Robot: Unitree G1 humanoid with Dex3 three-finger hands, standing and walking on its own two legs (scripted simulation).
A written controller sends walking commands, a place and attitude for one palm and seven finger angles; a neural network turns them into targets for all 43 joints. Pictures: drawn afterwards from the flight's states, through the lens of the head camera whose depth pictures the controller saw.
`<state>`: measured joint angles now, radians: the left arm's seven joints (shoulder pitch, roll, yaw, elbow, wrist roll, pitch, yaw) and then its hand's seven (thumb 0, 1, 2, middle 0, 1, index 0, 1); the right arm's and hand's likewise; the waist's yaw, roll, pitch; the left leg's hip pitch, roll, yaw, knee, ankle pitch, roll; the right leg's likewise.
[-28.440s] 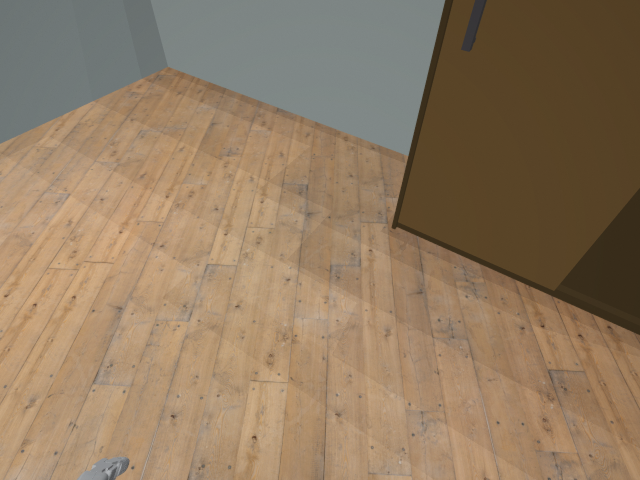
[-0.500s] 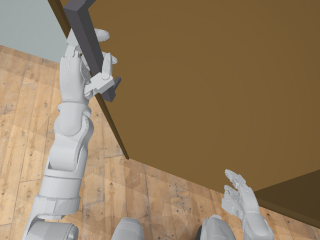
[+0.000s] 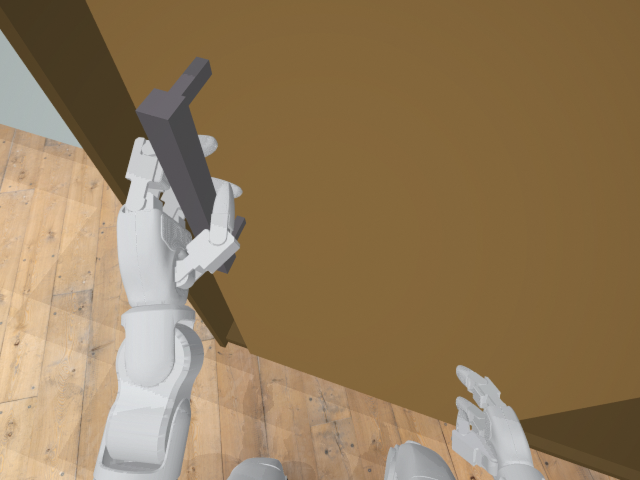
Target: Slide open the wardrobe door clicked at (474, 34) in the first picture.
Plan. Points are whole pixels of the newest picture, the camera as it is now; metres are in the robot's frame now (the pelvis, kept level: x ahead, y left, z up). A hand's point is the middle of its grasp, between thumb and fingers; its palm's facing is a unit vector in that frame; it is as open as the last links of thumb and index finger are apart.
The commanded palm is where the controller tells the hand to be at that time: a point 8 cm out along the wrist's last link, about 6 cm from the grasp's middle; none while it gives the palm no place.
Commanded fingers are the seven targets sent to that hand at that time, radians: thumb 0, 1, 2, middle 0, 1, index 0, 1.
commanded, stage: step sideways, sliding the door along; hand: left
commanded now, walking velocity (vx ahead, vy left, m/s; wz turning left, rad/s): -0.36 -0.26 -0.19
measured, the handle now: (211, 186) +0.33 +0.19 +0.16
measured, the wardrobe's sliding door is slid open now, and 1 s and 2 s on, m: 0.09 0.27 0.43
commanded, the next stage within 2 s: none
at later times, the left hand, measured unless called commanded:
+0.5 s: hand (339, 275) +0.27 +0.05 +0.16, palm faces +0.22 -0.98 -0.01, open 6.9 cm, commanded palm +0.23 +0.04 +0.15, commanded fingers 0.00 0.90 0.90 -0.45 -1.40 -0.45 -1.40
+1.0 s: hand (426, 299) +0.27 -0.02 +0.16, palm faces +0.15 -0.98 -0.10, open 6.4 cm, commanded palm +0.24 -0.04 +0.14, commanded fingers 0.00 0.90 0.90 -0.45 -1.40 -0.45 -1.40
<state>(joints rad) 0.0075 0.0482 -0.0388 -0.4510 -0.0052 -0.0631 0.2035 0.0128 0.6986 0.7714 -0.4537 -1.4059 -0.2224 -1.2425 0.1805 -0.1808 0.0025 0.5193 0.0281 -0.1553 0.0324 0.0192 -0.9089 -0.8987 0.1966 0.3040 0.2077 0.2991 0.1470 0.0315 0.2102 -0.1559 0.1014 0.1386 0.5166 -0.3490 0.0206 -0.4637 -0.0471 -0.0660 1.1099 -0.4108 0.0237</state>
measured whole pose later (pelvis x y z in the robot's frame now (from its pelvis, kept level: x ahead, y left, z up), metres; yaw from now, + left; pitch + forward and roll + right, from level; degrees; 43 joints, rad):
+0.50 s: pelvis -0.03 -0.07 -0.01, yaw -3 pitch -1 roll +3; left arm 0.03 0.07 0.01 -0.45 -0.03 -0.07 0.22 -0.01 0.76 0.80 -0.44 -1.41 -0.08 -1.26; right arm 0.04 -0.21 0.00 0.53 0.02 -0.09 0.02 0.02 -0.91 -0.90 0.20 0.30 0.23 0.31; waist 0.07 -0.02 0.22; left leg -0.38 0.01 0.02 0.98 -0.59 -0.04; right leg -0.38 0.01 -0.09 0.55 -0.16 -0.11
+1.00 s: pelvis -0.08 -0.16 -0.01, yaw -8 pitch -1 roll -3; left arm -0.18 0.21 0.08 -0.21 -0.07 -0.06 0.15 -0.02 0.73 0.84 -0.44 -1.41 -0.19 -1.35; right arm 0.19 -0.14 0.02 0.57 0.04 -0.03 0.01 0.02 -0.90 -0.90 0.20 0.30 0.20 0.30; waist 0.13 0.05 0.17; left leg -0.16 0.32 0.08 0.51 -0.29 -0.17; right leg -0.27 -0.04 -0.08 0.58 -0.23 0.04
